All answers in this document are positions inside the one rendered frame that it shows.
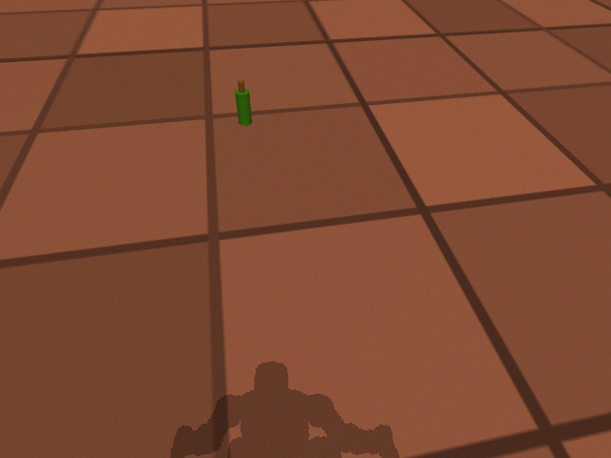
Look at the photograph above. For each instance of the bottle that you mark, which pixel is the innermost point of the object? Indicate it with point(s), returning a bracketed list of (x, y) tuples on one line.
[(243, 104)]

